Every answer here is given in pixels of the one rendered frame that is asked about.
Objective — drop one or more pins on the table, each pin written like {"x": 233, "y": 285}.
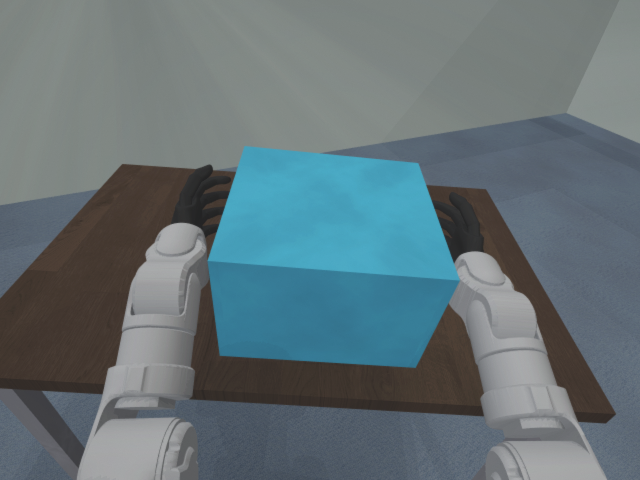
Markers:
{"x": 61, "y": 325}

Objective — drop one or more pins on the robot left upper arm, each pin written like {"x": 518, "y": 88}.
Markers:
{"x": 142, "y": 449}

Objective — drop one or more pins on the left robot forearm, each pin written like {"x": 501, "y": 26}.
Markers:
{"x": 153, "y": 367}

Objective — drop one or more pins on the robot right hand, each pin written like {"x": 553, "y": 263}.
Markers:
{"x": 465, "y": 233}

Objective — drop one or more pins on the right robot forearm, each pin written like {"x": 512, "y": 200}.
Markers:
{"x": 521, "y": 396}

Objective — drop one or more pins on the carton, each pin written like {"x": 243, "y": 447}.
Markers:
{"x": 328, "y": 258}

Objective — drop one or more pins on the robot right upper arm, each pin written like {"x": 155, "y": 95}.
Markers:
{"x": 541, "y": 460}

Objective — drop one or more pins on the robot left hand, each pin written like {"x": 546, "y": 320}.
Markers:
{"x": 192, "y": 200}

